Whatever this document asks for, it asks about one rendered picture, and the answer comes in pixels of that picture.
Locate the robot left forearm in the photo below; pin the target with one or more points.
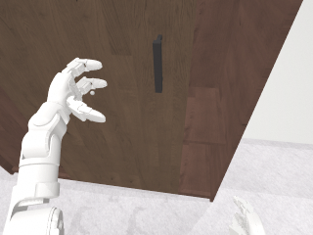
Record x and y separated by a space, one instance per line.
40 159

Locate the right robot hand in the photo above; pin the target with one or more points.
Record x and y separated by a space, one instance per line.
251 224

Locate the handle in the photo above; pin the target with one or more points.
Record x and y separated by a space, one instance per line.
157 56

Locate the left robot upper arm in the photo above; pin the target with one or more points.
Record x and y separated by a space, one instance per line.
47 221

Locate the left robot hand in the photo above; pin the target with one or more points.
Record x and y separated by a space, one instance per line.
63 87

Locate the wardrobe door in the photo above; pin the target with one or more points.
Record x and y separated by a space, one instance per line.
13 128
140 144

